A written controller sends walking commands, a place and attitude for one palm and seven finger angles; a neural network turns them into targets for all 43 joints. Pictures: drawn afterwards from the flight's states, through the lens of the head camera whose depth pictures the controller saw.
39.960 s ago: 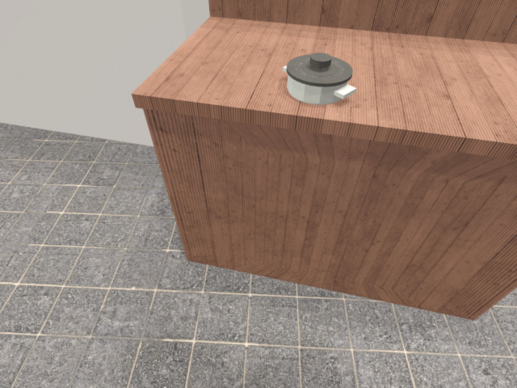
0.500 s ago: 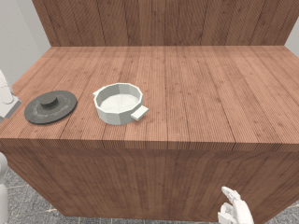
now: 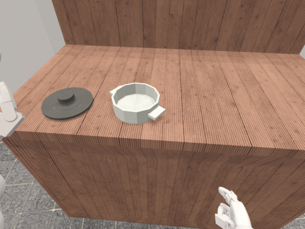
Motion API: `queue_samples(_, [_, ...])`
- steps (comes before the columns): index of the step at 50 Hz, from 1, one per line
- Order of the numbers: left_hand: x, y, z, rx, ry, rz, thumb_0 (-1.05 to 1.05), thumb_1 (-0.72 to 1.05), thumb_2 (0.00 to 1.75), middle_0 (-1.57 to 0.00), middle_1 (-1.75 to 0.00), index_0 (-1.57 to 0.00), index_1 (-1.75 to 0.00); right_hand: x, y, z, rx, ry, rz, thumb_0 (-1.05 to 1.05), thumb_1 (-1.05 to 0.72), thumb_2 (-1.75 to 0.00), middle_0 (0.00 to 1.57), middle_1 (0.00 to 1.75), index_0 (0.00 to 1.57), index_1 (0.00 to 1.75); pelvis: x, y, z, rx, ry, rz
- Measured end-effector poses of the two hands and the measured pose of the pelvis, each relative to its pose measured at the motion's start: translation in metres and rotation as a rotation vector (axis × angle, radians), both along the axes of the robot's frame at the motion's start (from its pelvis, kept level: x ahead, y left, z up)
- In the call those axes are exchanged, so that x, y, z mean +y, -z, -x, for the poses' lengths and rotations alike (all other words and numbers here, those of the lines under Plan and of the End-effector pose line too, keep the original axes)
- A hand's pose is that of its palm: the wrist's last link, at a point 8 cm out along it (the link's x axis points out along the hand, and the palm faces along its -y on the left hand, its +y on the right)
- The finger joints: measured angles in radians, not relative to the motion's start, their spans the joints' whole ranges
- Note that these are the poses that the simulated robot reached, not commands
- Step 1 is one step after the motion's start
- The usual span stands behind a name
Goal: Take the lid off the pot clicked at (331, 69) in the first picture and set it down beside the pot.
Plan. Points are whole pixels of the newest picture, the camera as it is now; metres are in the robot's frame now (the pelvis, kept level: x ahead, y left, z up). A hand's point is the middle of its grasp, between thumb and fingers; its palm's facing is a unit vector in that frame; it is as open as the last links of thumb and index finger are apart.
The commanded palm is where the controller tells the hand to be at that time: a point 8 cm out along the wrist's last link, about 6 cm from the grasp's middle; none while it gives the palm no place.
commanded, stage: step back with the hand held close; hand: left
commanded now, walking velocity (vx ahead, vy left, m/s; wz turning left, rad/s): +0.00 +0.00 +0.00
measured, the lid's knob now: (66, 96) +0.45 +0.36 +0.10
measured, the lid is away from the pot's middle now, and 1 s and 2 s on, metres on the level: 0.23 0.23 0.23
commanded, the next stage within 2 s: stop stepping back and stand still in 1.16 s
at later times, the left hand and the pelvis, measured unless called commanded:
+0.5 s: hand (20, 139) +0.16 +0.24 +0.25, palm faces +0.38 -0.78 -0.50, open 7.5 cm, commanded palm +0.10 +0.31 +0.28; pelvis -0.04 +0.03 -0.01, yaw -1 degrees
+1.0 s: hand out of the picture +0.08 +0.29 +0.26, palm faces +0.44 -0.83 -0.34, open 7.5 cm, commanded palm +0.00 +0.34 +0.28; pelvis -0.14 +0.06 -0.01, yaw -2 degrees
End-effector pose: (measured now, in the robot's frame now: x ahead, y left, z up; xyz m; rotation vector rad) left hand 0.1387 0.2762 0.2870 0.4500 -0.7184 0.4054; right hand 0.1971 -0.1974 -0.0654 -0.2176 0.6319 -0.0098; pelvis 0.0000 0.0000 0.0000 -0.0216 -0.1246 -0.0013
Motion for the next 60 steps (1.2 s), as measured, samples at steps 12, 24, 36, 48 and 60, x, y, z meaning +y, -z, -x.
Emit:
queue_samples(12, [0.006, -0.006, -0.001, -0.062, -0.001, -0.116, 0.01, 0.89, 0.90, -0.21, -0.30, -0.20, -0.30, -0.010, 0.000, 0.016, 0.047, 0.048, 0.035, 0.01, -0.90, -0.90, 0.20, 0.30, 0.20, 0.30, 0.009, 0.003, 0.008, 0.069, 0.000, 0.030])
queue_samples(24, [0.008, 0.024, 0.005, 0.106, 0.106, -0.237, 0.01, 0.88, 0.90, -0.22, -0.30, -0.21, -0.30, -0.017, 0.003, 0.071, 0.115, 0.166, 0.091, 0.01, -0.90, -0.90, 0.20, 0.30, 0.20, 0.30, 0.029, 0.011, 0.034, 0.130, 0.018, 0.014])
queue_samples(36, [0.008, -0.013, 0.069, -0.128, 0.012, -0.262, 0.01, 0.88, 0.90, -0.22, -0.30, -0.21, -0.30, 0.002, 0.030, 0.111, 0.107, 0.157, -0.006, 0.01, -0.90, -0.90, 0.20, 0.30, 0.20, 0.30, 0.027, 0.018, 0.073, 0.115, -0.001, 0.059])
queue_samples(48, [0.057, 0.022, 0.090, -0.054, 0.061, -0.109, 0.01, 0.88, 0.90, -0.21, -0.30, -0.21, -0.30, 0.008, 0.004, 0.175, 0.089, 0.212, 0.113, 0.01, -0.90, -0.90, 0.20, 0.30, 0.20, 0.30, 0.059, 0.015, 0.122, 0.121, 0.032, 0.045])
queue_samples(60, [0.048, -0.006, 0.180, -0.115, 0.136, -0.250, 0.01, 0.88, 0.90, -0.22, -0.30, -0.21, -0.30, 0.043, -0.001, 0.245, 0.076, 0.179, 0.064, 0.01, -0.90, -0.90, 0.20, 0.30, 0.20, 0.30, 0.069, 0.005, 0.197, 0.205, 0.045, 0.090])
